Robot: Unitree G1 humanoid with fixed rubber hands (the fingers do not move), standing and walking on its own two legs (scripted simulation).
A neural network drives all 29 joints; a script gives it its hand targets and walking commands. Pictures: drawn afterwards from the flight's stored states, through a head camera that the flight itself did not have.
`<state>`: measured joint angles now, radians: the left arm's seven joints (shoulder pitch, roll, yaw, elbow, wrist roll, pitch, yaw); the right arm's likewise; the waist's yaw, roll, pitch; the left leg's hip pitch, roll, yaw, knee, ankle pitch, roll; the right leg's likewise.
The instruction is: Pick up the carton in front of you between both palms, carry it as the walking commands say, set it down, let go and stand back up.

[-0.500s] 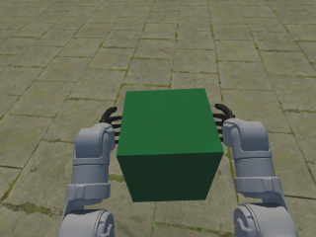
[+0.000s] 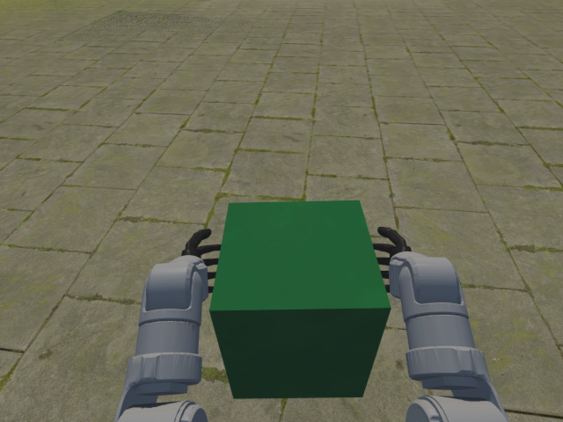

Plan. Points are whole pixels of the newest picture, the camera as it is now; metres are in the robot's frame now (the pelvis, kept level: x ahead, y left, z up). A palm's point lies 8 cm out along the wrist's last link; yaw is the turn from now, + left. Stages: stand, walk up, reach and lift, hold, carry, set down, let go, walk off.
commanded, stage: carry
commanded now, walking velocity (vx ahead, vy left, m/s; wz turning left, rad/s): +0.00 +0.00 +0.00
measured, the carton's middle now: (295, 300) +0.33 +0.00 +0.00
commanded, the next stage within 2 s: hold in 1.54 s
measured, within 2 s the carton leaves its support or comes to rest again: neither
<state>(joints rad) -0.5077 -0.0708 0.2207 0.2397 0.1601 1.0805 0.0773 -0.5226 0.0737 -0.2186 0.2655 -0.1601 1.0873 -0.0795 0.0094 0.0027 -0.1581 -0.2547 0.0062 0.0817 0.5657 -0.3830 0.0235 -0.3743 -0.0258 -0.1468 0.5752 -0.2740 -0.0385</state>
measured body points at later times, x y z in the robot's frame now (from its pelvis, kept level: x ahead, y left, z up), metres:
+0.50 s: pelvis -0.04 +0.01 +0.00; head -0.10 +0.00 +0.45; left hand +0.26 +0.16 +0.05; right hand +0.26 -0.14 +0.04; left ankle -0.06 +0.09 -0.73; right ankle +0.01 -0.09 -0.73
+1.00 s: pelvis -0.06 +0.00 +0.00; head -0.10 -0.01 +0.45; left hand +0.24 +0.15 +0.04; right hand +0.24 -0.16 +0.04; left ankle -0.06 +0.10 -0.73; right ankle +0.01 -0.09 -0.73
